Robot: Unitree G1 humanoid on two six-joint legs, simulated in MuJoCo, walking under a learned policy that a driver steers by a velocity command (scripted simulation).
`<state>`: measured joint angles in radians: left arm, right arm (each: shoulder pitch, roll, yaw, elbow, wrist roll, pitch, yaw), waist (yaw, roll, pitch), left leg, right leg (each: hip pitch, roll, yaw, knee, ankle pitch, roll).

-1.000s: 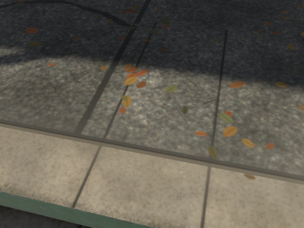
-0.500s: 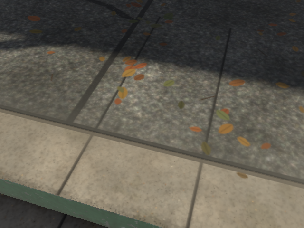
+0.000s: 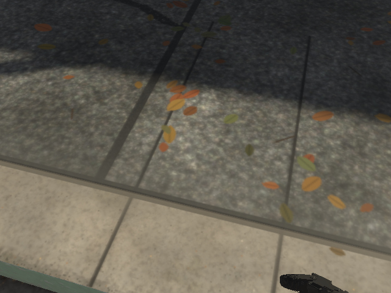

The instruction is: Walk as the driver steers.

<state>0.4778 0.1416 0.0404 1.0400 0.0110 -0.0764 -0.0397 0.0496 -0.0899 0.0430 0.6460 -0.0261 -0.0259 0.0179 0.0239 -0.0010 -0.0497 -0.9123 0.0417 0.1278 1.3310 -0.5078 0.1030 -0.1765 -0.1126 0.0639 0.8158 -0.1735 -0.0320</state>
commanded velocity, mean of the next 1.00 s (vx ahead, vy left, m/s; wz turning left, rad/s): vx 0.49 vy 0.00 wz -0.20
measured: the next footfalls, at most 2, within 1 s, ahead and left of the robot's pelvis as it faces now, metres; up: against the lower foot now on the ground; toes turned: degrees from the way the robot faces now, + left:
right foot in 0.60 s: +0.48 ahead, -0.07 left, +0.15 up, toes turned -3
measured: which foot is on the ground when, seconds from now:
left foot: down 0.00-0.64, up 0.66-1.00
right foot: up 0.00-0.58, down 0.60-1.00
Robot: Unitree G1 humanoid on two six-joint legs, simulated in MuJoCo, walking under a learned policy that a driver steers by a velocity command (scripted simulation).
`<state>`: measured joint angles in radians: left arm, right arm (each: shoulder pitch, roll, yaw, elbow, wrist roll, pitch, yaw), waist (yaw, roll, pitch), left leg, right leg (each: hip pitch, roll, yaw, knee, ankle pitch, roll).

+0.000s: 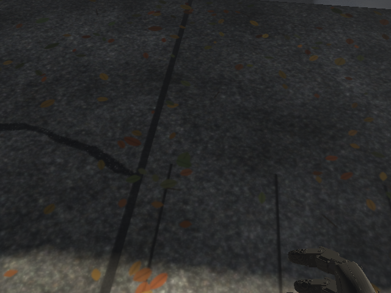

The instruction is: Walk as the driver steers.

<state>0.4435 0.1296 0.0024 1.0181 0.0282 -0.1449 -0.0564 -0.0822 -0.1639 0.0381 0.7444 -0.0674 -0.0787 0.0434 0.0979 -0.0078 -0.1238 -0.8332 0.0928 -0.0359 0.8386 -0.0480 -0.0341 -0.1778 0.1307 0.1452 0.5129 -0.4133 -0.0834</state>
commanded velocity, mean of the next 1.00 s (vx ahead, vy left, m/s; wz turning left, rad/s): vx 0.50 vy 0.00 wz -0.20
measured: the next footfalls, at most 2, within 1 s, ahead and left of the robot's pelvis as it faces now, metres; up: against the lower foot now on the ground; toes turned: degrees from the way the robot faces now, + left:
left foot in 0.08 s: +0.23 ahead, +0.15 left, +0.00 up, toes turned -1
right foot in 0.64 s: +0.42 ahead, -0.18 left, +0.00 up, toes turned -23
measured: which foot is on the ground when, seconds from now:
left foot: up 0.00-0.06, down 0.08-0.64, up 0.66-1.00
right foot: down 0.00-0.10, up 0.12-0.62, down 0.64-1.00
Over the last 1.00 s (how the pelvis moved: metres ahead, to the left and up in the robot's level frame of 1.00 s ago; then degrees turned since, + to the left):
0.56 0.01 0.27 -13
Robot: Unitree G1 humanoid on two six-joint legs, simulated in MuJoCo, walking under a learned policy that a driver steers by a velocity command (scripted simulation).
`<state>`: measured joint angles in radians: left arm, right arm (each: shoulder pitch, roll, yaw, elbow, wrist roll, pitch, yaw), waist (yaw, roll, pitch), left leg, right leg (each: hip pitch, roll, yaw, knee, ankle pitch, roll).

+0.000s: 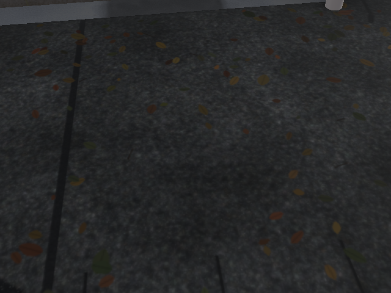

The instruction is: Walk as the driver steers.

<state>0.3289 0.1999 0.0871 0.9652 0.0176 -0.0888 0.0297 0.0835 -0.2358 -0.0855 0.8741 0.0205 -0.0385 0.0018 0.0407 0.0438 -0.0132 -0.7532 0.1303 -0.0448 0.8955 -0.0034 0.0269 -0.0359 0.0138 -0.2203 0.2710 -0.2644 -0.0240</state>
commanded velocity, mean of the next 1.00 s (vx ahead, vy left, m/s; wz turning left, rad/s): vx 0.18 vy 0.00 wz -0.01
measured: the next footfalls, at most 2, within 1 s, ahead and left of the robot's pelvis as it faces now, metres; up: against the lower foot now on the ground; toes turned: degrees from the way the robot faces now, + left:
left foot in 0.18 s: +0.26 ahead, +0.15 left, +0.00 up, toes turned +11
right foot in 0.70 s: +0.36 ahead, -0.04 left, +0.00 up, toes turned +6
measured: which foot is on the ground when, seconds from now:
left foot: up 0.00-0.16, down 0.18-0.72, up 0.74-1.00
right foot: down 0.00-0.18, up 0.20-0.68, down 0.70-1.00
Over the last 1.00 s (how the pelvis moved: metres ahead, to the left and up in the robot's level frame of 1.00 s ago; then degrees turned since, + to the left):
0.47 -0.09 0.02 -11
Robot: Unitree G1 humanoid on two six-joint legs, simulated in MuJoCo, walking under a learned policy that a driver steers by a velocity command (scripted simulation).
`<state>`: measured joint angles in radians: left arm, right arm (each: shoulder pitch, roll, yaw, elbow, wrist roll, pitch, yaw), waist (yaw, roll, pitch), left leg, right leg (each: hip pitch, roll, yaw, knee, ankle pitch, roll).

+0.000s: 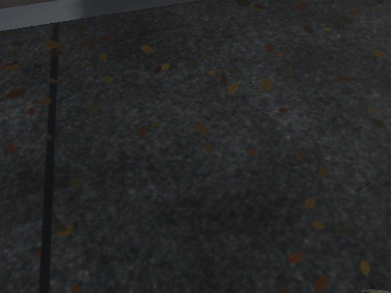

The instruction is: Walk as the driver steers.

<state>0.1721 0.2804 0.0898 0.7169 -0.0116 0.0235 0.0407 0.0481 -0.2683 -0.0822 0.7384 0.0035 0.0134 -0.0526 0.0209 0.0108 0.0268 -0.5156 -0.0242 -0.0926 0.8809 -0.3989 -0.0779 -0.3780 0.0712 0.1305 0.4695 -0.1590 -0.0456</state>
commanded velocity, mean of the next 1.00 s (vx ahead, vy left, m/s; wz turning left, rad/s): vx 0.08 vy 0.00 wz -0.22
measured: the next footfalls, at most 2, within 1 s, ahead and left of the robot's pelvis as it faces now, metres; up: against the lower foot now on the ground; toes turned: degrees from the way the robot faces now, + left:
left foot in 0.16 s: +0.06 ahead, +0.14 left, +0.00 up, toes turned -11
right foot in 0.50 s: -0.02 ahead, -0.11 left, +0.00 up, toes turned -9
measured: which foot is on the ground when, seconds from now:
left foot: up 0.00-0.14, down 0.16-1.00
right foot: down 0.00-0.16, up 0.18-0.48, down 0.50-0.94, up 0.96-1.00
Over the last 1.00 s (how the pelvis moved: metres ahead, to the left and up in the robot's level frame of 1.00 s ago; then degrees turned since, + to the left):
0.28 0.05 0.00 -3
